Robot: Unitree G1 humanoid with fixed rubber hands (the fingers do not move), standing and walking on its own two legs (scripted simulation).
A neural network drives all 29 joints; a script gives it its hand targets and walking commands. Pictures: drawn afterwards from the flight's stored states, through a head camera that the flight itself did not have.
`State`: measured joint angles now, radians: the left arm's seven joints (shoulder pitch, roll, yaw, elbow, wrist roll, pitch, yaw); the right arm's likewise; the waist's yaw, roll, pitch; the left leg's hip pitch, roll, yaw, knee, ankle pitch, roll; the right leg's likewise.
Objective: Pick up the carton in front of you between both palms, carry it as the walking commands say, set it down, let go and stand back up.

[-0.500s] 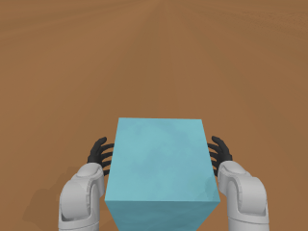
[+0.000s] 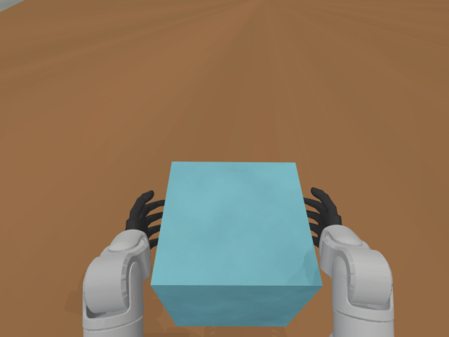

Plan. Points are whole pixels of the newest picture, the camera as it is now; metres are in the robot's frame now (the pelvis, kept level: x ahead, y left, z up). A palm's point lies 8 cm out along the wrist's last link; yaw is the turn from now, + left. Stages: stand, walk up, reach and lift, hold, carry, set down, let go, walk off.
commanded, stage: carry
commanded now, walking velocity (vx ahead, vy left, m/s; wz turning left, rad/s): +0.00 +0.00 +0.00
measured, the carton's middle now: (232, 249) +0.28 +0.00 +0.02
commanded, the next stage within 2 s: none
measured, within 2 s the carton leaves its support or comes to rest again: neither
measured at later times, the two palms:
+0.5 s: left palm (155, 143) +0.50 +0.16 +0.09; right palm (293, 143) +0.49 -0.14 +0.08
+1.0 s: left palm (163, 138) +0.53 +0.15 +0.08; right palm (293, 135) +0.52 -0.15 +0.07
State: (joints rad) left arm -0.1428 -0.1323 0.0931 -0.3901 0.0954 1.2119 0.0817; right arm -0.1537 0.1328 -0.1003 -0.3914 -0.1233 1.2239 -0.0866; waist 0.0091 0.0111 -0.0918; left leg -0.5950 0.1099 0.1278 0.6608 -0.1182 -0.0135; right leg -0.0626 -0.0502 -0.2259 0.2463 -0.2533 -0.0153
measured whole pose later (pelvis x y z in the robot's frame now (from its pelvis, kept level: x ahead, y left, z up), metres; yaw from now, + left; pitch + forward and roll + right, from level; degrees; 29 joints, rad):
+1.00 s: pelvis +0.27 +0.01 -0.02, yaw -1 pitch +3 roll +0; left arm -0.15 -0.13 0.10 -0.32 0.12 1.22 0.07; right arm -0.16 0.13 -0.11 -0.31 -0.13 1.22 -0.08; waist 0.00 0.00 -0.12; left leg -0.25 0.07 0.19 0.54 -0.34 0.00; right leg -0.25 -0.06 -0.16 0.54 -0.34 0.00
